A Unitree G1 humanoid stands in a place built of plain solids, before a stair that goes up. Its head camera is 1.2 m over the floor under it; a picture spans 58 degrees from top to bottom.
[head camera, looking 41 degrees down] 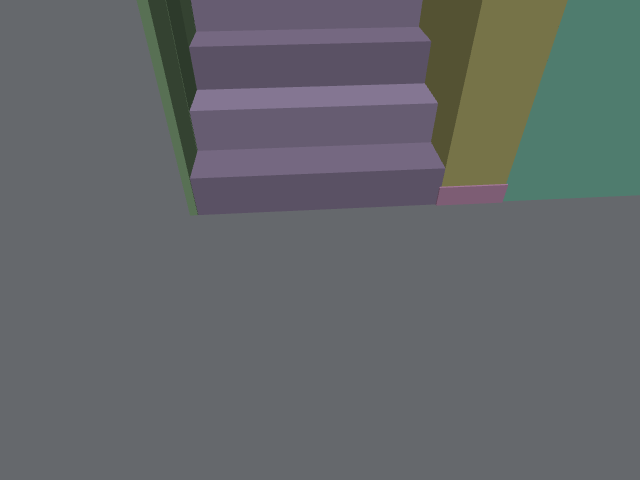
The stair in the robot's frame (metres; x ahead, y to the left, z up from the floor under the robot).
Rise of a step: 0.20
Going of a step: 0.23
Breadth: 1.10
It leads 4 degrees to the left of straight ahead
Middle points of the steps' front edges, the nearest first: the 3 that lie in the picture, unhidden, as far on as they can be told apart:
1.59 0.00 0.20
1.83 0.02 0.39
2.06 0.04 0.59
